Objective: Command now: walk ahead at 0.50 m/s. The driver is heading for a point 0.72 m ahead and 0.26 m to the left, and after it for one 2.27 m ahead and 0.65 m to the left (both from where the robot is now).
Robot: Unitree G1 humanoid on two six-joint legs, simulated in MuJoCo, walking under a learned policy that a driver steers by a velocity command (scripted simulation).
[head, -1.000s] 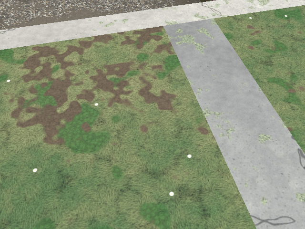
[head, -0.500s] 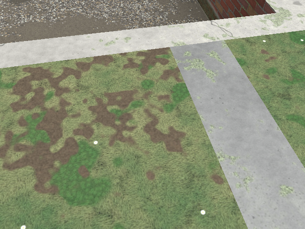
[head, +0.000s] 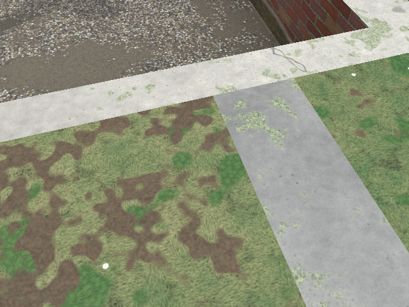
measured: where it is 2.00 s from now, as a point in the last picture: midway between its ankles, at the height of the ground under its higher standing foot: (159, 274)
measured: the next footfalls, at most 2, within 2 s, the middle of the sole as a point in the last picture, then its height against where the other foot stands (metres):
left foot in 0.48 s outside the picture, level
right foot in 0.96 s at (234, 289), level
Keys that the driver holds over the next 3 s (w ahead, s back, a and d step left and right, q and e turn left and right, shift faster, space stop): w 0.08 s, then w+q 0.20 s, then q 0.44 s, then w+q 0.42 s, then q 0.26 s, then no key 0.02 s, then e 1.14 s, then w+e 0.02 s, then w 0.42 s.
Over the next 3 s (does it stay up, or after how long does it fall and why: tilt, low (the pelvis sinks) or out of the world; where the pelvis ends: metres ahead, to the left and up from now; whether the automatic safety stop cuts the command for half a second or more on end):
stays up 0.68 0.14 0.03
